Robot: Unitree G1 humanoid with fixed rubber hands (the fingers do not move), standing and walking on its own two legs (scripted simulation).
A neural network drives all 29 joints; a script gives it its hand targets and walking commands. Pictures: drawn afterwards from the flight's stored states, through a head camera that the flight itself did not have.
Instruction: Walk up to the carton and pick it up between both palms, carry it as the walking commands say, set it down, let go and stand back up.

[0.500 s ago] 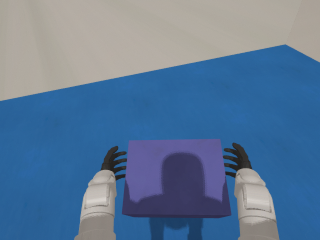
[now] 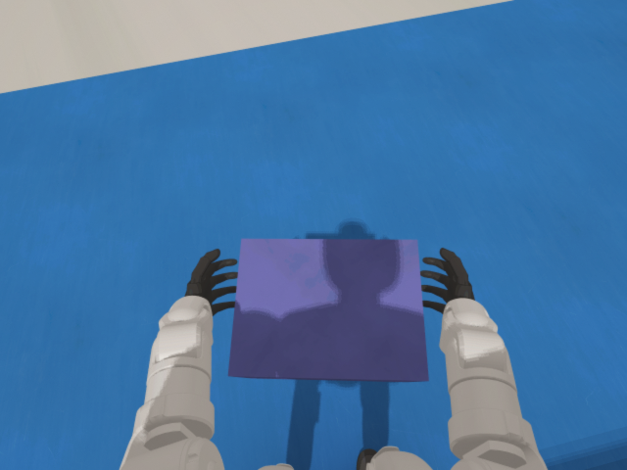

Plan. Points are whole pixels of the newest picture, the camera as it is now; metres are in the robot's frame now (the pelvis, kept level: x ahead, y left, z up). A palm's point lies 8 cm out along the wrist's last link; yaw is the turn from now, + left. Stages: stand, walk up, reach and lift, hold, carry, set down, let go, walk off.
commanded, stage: set down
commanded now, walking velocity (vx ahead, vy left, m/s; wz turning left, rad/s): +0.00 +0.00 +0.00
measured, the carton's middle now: (328, 314) +0.34 +0.01 -0.11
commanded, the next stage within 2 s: none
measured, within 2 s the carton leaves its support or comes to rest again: neither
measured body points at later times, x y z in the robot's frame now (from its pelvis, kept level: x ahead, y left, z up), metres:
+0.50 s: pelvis -0.04 +0.04 -0.06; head +0.14 +0.01 +0.35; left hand +0.34 +0.20 -0.13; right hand +0.35 -0.15 -0.13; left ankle -0.01 +0.13 -0.72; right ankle +0.05 -0.08 -0.72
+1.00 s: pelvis -0.04 +0.01 -0.14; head +0.18 -0.02 +0.24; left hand +0.38 +0.19 -0.23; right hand +0.38 -0.16 -0.24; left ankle -0.01 +0.13 -0.72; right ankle +0.05 -0.08 -0.72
